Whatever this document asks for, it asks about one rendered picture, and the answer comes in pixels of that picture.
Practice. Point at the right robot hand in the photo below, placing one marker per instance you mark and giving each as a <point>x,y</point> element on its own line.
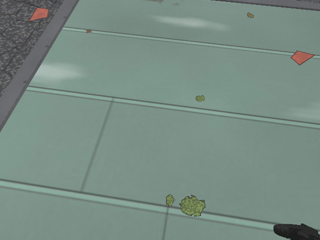
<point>296,232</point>

